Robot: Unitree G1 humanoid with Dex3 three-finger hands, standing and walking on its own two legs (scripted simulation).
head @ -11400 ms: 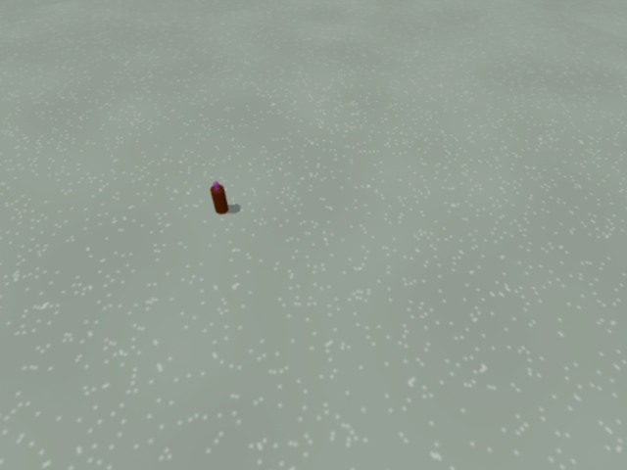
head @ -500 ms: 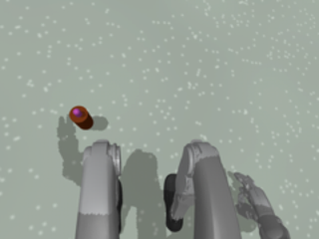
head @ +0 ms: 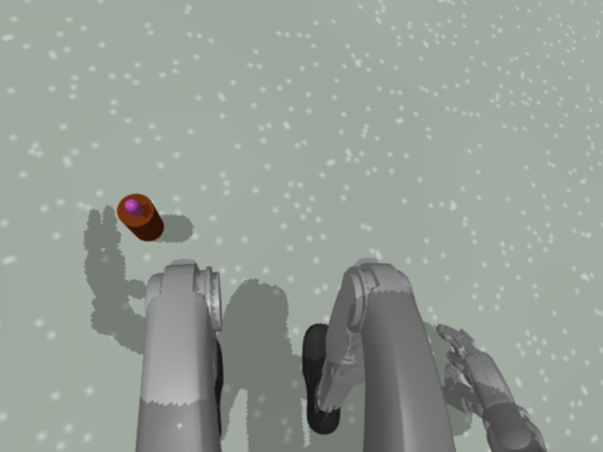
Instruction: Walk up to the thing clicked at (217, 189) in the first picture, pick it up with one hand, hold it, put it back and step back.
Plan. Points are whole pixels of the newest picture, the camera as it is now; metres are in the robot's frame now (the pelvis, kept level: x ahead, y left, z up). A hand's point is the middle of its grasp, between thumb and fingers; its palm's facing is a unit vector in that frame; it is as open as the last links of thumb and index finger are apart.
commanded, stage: go down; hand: left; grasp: from the side
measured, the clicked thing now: (140, 216) +0.43 +0.26 -0.30
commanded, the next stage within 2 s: none
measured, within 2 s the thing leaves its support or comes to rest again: neither
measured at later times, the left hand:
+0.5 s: hand out of the picture +0.36 +0.45 +0.00, palm faces +0.19 -0.98 -0.05, open 17.0 cm
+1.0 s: hand out of the picture +0.36 +0.46 -0.01, palm faces +0.20 -0.98 -0.02, open 16.8 cm
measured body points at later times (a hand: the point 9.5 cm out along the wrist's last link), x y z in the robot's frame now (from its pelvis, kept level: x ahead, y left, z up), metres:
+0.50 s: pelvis +0.00 +0.00 -0.01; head +0.22 +0.10 +0.37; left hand +0.34 +0.50 +0.00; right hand +0.17 -0.27 -0.09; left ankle +0.09 +0.11 -0.34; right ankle +0.11 -0.12 -0.34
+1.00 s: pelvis -0.01 +0.00 -0.02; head +0.21 +0.11 +0.36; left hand +0.34 +0.51 -0.01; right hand +0.17 -0.27 -0.10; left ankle +0.09 +0.11 -0.34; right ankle +0.11 -0.12 -0.34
